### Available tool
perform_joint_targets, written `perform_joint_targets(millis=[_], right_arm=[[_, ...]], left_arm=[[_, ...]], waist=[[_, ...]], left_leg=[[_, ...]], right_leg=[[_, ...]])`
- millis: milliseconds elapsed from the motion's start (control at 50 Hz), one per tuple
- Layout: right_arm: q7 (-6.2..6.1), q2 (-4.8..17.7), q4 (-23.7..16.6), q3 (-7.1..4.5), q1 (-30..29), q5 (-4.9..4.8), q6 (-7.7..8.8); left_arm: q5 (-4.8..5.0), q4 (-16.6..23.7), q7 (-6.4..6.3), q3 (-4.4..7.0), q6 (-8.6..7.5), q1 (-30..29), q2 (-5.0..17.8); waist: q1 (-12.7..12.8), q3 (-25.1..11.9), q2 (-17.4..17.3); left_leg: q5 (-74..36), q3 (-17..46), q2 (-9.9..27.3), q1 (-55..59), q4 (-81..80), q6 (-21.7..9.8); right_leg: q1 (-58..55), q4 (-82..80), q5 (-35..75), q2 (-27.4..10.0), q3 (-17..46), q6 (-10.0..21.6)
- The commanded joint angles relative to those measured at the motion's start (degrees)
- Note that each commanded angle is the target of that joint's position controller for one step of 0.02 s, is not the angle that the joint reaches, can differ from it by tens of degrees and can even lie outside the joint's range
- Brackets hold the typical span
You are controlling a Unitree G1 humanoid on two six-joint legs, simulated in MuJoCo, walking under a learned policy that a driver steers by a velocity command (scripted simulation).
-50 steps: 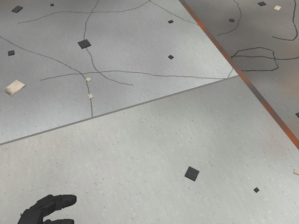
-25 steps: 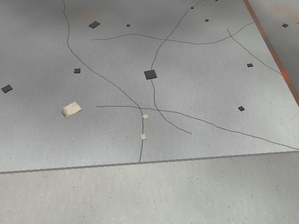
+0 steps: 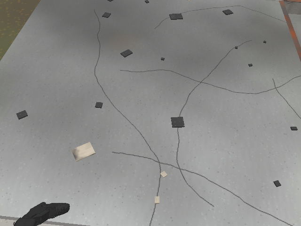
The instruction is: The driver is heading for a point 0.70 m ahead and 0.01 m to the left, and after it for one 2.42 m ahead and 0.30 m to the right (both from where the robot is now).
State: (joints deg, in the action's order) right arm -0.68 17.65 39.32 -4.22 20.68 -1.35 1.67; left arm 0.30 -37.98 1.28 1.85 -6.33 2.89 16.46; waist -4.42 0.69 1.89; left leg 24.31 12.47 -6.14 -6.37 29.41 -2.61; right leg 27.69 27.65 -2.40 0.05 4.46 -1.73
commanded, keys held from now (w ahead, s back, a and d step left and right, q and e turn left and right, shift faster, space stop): w+q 0.28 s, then w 0.22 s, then w+e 0.50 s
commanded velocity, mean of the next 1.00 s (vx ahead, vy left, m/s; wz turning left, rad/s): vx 0.50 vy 0.00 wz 0.12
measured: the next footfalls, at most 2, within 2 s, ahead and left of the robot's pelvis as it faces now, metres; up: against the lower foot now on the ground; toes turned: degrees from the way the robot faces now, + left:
right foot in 0.02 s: +0.17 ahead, -0.13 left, +0.00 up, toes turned +4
left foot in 0.54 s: +0.40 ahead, +0.18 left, +0.00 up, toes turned +17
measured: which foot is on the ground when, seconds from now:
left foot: down 0.00-0.02, up 0.04-0.52, down 0.54-1.00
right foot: up 0.00-0.00, down 0.02-0.54, up 0.56-1.00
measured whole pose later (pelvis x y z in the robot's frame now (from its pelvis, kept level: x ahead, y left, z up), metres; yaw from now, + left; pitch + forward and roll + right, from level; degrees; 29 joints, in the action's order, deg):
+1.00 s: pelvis +0.51 +0.08 +0.00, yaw +3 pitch +1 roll +3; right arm -0.5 15.9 46.4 -4.5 18.5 -0.4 4.1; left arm 1.1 -42.1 3.1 2.2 -1.8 5.7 15.0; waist -3.9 1.7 2.3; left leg 20.2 -13.6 -0.9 5.5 13.6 0.6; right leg 36.1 37.4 -1.5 -4.7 -0.7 1.9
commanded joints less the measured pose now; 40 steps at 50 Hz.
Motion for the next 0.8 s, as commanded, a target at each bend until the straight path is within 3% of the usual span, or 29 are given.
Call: perform_joint_targets(millis=[20,40,60,80,100,120,160,200,260,360,420,460,480,500,520,540,560,580,600,620,640,660,720,800], right_arm=[[0.07,1.9,-4.7,0.00,-2.2,0.89,0.80],[0.11,-0.9,-6.6,1.02,5.6,-0.65,1.28],[-0.15,5.3,-5.0,-0.05,5.4,-1.34,1.19],[-0.17,8.3,-5.4,-0.97,-0.6,-0.86,0.81],[-0.29,8.1,-6.0,-1.08,-3.8,-0.04,0.51],[-0.09,7.4,-6.7,-1.21,-5.8,0.47,0.53],[0.58,5.5,-6.9,-1.12,-5.2,-0.28,0.15],[0.79,3.6,-7.3,-0.69,-5.9,-0.30,-0.37],[0.94,2.5,-8.2,-0.19,-8.9,0.10,-0.54],[2.35,0.1,-9.3,1.11,-16.5,0.13,0.79],[3.29,0.1,-10.9,1.36,-21.2,-0.12,1.32],[3.71,1.2,-11.6,0.99,-22.0,0.04,1.47],[3.75,2.2,-11.5,0.48,-20.5,0.32,1.49],[3.62,3.9,-10.4,-0.46,-15.8,0.64,1.43],[3.17,6.2,-7.7,-1.88,-7.2,0.76,1.33],[2.13,9.9,-5.5,-3.24,2.5,1.18,0.88],[1.50,15.5,-5.3,-3.72,3.8,1.86,0.98],[1.57,10.7,-5.7,-2.70,5.3,1.75,1.33],[1.63,8.5,-4.7,-1.81,2.3,1.78,1.77],[1.72,6.7,-4.1,-1.29,-0.9,1.42,2.14],[1.93,4.7,-3.8,-0.80,-3.9,1.50,2.45],[2.02,3.0,-3.9,-0.39,-6.1,1.80,2.96],[1.90,3.0,-2.2,-0.83,-8.0,1.94,4.70],[0.89,4.2,0.3,-1.35,-7.3,2.47,5.07]], left_arm=[[-1.03,1.7,-0.91,4.90,-1.65,14.2,12.2],[-1.80,-0.4,-0.64,5.99,-0.84,18.7,17.0],[-0.50,0.3,-0.30,5.08,-0.61,17.7,11.8],[-0.23,0.9,-0.61,4.13,-0.21,15.6,8.5],[-0.67,1.1,-0.75,3.57,0.18,13.1,7.2],[-0.87,0.7,-0.87,3.15,0.44,11.6,5.9],[-1.07,-0.2,-1.18,2.79,0.19,10.8,4.8],[-0.63,-1.5,-1.23,3.07,-0.21,11.4,5.5],[-0.75,-3.2,-1.35,3.78,-0.20,12.1,7.6],[-0.11,-5.9,-1.22,3.72,0.61,14.2,9.0],[0.97,-8.0,-0.99,3.96,1.38,17.2,10.5],[1.57,-9.2,-0.98,4.15,2.09,18.0,11.5],[1.76,-9.5,-1.12,4.30,2.39,17.8,12.3],[1.88,-9.8,-1.33,4.37,2.73,17.3,13.0],[1.96,-10.2,-1.54,3.83,2.97,17.4,12.2],[0.87,-9.3,-1.61,2.57,2.61,17.4,9.7],[-0.21,-7.2,-0.81,-0.03,1.56,23.5,1.8],[1.58,-8.2,-0.54,1.40,0.43,19.6,7.7],[3.25,-6.0,-0.40,2.32,0.13,14.4,9.9],[2.79,-5.6,-0.63,2.10,0.10,12.3,8.9],[1.64,-5.8,-0.83,2.30,0.48,11.6,8.4],[1.46,-6.5,-0.81,2.51,1.40,13.5,7.9],[1.57,-7.3,-1.00,2.08,3.71,15.6,4.4],[1.12,-5.4,-0.83,1.99,4.03,10.3,3.4]], waist=[[10.0,-12.6,-3.4],[6.2,-18.5,16.6],[7.6,-14.8,11.5],[9.2,-8.2,6.3],[8.5,-4.7,2.6],[7.8,-1.8,2.4],[6.1,-0.7,5.0],[5.9,0.0,4.5],[6.2,0.6,2.6],[8.8,2.4,1.2],[9.9,4.2,1.2],[8.8,4.1,2.1],[7.1,2.6,3.2],[3.8,-0.7,3.8],[-0.9,-5.7,3.0],[-5.2,-12.5,-0.2],[-0.2,-20.7,-15.5],[-4.0,-24.8,-10.5],[-3.4,-14.7,-9.5],[-1.1,-9.5,-7.1],[0.9,-6.0,-6.5],[3.0,-4.7,-7.4],[5.6,-2.0,-6.4],[4.7,1.4,-5.3]], left_leg=[[-11.1,5.0,6.7,-11.8,17.8,-3.0],[10.6,-2.5,-0.4,-31.5,36.1,0.6],[8.3,-1.4,4.1,-39.0,44.3,1.6],[2.8,-2.6,6.0,-40.7,46.6,2.0],[-1.4,-4.2,7.9,-38.9,45.8,2.3],[-4.2,-4.2,9.3,-37.9,43.4,2.4],[-6.8,-5.2,11.4,-34.2,40.5,2.4],[-7.7,-6.2,12.0,-34.7,37.9,2.9],[-12.2,-6.5,12.7,-37.4,31.6,3.9],[-23.3,-10.1,11.1,-32.8,14.5,2.8],[-22.0,-12.4,9.8,-31.2,7.7,1.3],[-17.7,-13.5,8.6,-29.3,4.6,-0.5],[-15.5,-14.6,7.1,-25.6,3.3,-1.7],[-15.6,-16.0,5.2,-18.0,1.4,-3.1],[-19.5,-16.8,3.7,-4.4,-1.7,-4.9],[-22.6,-8.0,11.2,14.2,1.4,-7.6],[-16.3,21.3,28.7,31.4,-2.8,-17.1],[-13.3,28.4,30.2,30.0,-8.3,-17.8],[-17.4,17.1,27.9,23.2,-9.1,-14.9],[-21.8,9.3,24.9,15.5,-10.2,-12.7],[-24.3,4.5,22.7,9.1,-12.0,-11.4],[-25.5,0.7,21.1,4.3,-14.5,-10.5],[-26.7,-5.2,21.2,-2.4,-20.2,-10.9],[-27.8,-13.3,19.8,-1.5,-22.4,-9.1]], right_leg=[[-29.3,-1.6,-6.1,-11.0,9.4,6.7],[-45.3,-8.2,-20.6,-23.4,37.3,16.2],[-43.7,-11.1,-34.2,-24.3,42.9,16.1],[-37.8,-11.4,-32.2,-21.8,33.6,13.6],[-31.5,-11.6,-23.9,-19.3,25.5,12.1],[-26.8,-12.6,-17.0,-16.9,19.7,11.7],[-22.3,-15.0,-10.2,-14.3,11.8,11.0],[-21.5,-16.8,-5.7,-14.3,7.3,11.9],[-23.2,-18.1,1.2,-15.4,2.2,13.0],[-24.2,-18.6,5.9,-13.4,-6.1,11.6],[-27.6,-18.2,7.6,-15.1,-7.0,11.5],[-31.1,-15.7,15.2,-16.5,-7.4,10.9],[-32.2,-12.4,24.7,-16.6,-8.2,10.3],[-32.2,-6.2,34.2,-15.9,-9.8,9.3],[-28.0,3.8,37.7,-13.8,-11.5,7.9],[-14.7,19.2,22.5,-11.4,-11.4,5.9],[7.4,41.0,-26.4,-0.7,-8.8,2.2],[11.7,48.5,-31.7,-0.2,2.1,2.4],[16.2,49.3,-27.8,-2.8,1.7,2.8],[15.3,45.6,-22.8,-5.4,0.6,2.8],[13.4,42.5,-19.5,-6.8,0.2,2.4],[9.7,41.0,-16.5,-8.0,0.8,2.0],[7.0,38.5,-12.4,-8.3,1.2,0.6],[11.6,28.0,-0.9,-7.8,2.1,-0.1]])
Over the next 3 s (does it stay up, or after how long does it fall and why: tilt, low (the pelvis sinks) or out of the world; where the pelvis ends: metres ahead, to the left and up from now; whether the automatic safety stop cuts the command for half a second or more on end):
stays up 1.48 -0.16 0.01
